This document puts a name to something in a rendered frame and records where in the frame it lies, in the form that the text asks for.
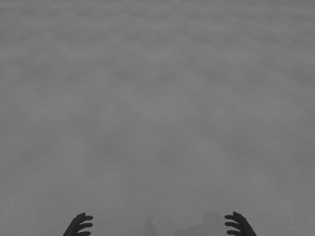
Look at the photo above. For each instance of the right robot hand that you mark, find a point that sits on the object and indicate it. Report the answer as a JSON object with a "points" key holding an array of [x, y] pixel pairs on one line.
{"points": [[242, 225]]}

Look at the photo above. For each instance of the left robot hand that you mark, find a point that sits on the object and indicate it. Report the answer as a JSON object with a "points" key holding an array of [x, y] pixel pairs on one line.
{"points": [[75, 226]]}

